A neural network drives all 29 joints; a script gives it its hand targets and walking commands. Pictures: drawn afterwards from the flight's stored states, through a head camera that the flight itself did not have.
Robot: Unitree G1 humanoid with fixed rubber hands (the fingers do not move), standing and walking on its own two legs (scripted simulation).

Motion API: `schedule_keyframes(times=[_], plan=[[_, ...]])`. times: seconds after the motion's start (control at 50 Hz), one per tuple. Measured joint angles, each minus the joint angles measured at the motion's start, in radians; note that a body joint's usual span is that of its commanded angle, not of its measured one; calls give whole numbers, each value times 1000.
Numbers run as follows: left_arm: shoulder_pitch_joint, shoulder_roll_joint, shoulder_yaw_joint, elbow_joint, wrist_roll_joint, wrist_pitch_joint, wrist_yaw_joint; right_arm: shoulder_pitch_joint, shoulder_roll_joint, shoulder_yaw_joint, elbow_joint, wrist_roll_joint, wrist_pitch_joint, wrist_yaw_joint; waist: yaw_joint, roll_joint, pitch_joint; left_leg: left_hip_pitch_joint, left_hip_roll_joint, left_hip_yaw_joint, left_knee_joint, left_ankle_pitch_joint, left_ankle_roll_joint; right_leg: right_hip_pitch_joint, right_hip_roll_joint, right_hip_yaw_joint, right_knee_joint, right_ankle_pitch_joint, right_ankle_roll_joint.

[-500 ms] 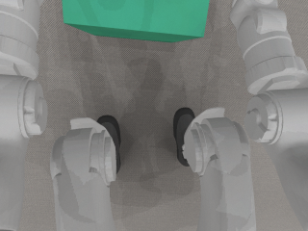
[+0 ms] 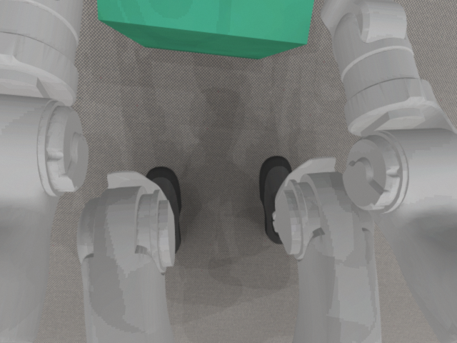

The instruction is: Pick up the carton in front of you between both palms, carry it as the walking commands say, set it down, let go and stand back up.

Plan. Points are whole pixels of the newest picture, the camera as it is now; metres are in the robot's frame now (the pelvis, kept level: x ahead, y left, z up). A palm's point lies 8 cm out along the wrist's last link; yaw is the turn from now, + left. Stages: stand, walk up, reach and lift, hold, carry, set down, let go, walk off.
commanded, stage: reach and lift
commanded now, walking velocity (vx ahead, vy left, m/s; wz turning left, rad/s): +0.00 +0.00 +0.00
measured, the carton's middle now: out of the picture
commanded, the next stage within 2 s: none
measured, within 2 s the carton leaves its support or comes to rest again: leaves its support in 0.22 s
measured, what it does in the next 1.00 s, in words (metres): rises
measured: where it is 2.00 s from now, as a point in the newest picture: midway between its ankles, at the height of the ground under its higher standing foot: (223, 219)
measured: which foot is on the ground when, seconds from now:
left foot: down 0.00-1.00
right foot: down 0.00-1.00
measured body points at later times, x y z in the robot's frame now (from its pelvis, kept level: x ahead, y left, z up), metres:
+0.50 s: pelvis +0.01 -0.01 +0.04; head +0.31 +0.03 +0.37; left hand +0.56 +0.17 -0.04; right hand +0.54 -0.13 -0.04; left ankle +0.11 +0.12 -0.34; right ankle +0.12 -0.14 -0.34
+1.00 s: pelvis +0.01 -0.01 +0.16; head +0.26 +0.02 +0.53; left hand +0.51 +0.17 +0.10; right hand +0.51 -0.14 +0.10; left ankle +0.11 +0.12 -0.34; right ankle +0.12 -0.14 -0.34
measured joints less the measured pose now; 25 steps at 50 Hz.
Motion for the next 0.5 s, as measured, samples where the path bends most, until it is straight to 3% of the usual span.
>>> schedule_keyframes(times=[0.08, 0.14, 0.22, 0.28, 0.34, 0.42, 0.5], plan=[[49, -33, 66, -67, 55, 43, -31, 28, -3, -53, -41, -54, 59, 43, 6, -2, -27, -9, 0, 6, 20, -16, 4, -10, 5, 8, 22, -17, 5], [103, -56, 85, -131, 62, 63, -36, 63, -7, -54, -77, -49, 87, 53, 11, -8, -57, -18, 1, 10, 30, -29, 7, -21, 11, 14, 32, -29, 9], [181, -77, 70, -219, 40, 91, 0, 121, 5, -29, -144, -6, 113, 30, 11, -14, -106, -31, -3, 10, 30, -39, 7, -33, 24, 22, 32, -39, 16], [249, -106, 64, -302, 27, 122, 51, 188, 36, -13, -224, 17, 131, -28, 9, -16, -165, -38, -19, 3, 16, -37, -3, -42, 40, 31, 22, -35, 21], [319, -138, 92, -381, 44, 159, 50, 275, 65, -26, -309, 9, 155, -24, 12, -16, -251, -41, -41, -10, -14, -29, -22, -44, 55, 43, -4, -32, 30], [383, -197, 177, -417, 110, 197, 31, 353, 113, -85, -355, -53, 186, 2, 16, -10, -378, -21, -63, -24, -84, -5, -42, -21, 56, 49, -67, -25, 39], [411, -250, 294, -380, 225, 216, -5, 375, 167, -187, -335, -177, 216, 40, 16, 2, -480, 17, -74, -34, -177, 31, -47, 17, 48, 45, -155, 6, 24]])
